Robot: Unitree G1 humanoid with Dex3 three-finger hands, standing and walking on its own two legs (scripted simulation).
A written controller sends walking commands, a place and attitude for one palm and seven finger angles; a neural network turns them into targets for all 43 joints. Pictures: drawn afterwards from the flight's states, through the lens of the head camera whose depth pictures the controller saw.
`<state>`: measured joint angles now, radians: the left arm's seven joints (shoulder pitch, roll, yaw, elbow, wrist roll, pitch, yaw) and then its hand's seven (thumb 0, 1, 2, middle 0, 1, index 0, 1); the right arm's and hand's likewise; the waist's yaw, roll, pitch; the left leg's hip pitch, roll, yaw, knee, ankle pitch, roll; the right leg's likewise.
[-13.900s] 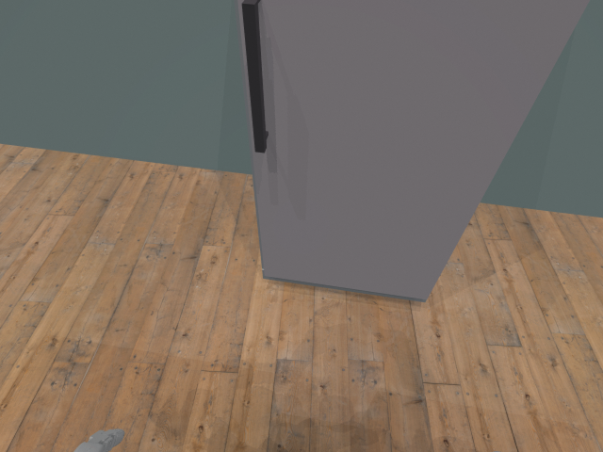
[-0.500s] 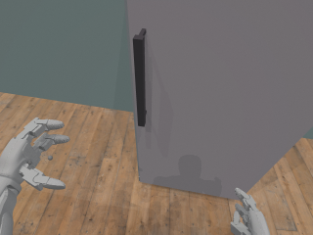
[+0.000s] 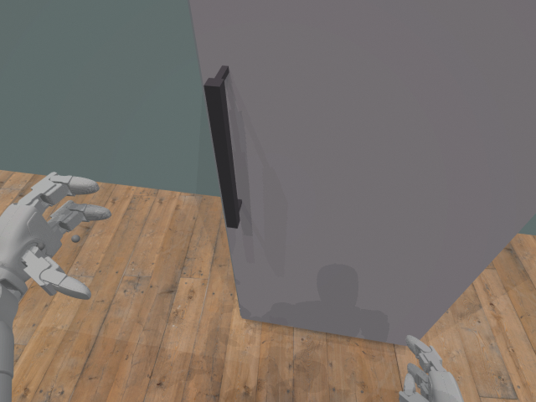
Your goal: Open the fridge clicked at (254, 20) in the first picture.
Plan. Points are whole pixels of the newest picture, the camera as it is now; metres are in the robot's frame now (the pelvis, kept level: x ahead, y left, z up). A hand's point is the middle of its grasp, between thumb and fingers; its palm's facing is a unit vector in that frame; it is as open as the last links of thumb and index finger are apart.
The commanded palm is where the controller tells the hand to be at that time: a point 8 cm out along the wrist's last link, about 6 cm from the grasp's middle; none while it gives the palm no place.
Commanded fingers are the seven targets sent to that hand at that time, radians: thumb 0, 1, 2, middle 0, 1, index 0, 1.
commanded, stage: raise the hand to about handle height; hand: left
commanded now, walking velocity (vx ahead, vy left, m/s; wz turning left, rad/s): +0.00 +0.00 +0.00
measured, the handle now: (229, 158) +0.49 +0.11 +0.11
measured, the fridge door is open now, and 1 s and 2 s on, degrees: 0 0 0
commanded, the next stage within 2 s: move the hooked fingers beside the handle in 0.34 s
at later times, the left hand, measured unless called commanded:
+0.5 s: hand (97, 246) +0.27 +0.25 +0.13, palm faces -0.02 -1.00 -0.06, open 14.0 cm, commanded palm +0.25 +0.29 +0.14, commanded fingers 0.00 -0.50 0.30 -0.30 -1.20 -0.30 -1.20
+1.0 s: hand (130, 219) +0.32 +0.23 +0.13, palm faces -0.05 -1.00 -0.02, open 14.0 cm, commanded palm +0.30 +0.27 +0.14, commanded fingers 0.00 -0.50 0.30 -0.30 -1.20 -0.30 -1.20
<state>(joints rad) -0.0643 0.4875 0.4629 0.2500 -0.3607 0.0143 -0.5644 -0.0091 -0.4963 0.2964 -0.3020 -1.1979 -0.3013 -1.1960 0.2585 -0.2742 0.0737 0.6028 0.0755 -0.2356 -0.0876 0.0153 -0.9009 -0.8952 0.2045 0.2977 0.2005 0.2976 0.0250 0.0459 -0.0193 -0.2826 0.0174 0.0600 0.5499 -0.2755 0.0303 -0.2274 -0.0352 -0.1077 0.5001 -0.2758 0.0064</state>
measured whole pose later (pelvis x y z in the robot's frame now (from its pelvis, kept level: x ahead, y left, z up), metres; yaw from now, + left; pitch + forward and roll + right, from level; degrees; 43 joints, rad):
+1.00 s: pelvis -0.01 -0.01 +0.00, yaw -1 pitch +1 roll +0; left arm -0.24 0.43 0.38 0.44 -0.31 -0.01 -0.48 -0.01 -0.50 0.30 -0.30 -1.20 -0.30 -1.20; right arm 0.28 -0.28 0.05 0.62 0.09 -0.20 -0.11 0.01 -0.90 -0.90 0.20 0.30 0.20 0.30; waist 0.00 0.05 -0.02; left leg -0.30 0.03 0.07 0.55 -0.27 0.01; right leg -0.26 -0.02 -0.09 0.54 -0.28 -0.01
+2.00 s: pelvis +0.00 -0.02 +0.00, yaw -2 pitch +4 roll +0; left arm -0.58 0.40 0.32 0.77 -0.21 -0.14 -0.34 -0.01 -0.50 0.30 -0.30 -1.20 -0.30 -1.20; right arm 0.32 -0.28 0.04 0.65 0.07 -0.08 -0.08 0.01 -0.90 -0.90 0.20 0.30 0.20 0.30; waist -0.05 0.03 -0.02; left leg -0.37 0.04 0.08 0.57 -0.28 0.01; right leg -0.34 -0.02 -0.08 0.56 -0.30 -0.02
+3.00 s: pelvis +0.00 +0.00 -0.01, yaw -2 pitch +6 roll -1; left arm -0.60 0.39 0.30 0.82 -0.23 -0.16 -0.36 -0.01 -0.50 0.30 -0.30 -1.20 -0.30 -1.20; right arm 0.35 -0.28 0.04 0.64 0.07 -0.04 -0.07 0.01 -0.90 -0.89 0.20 0.30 0.20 0.30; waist -0.05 0.03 -0.05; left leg -0.42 0.03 0.09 0.62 -0.31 0.03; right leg -0.39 -0.02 -0.07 0.59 -0.30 0.00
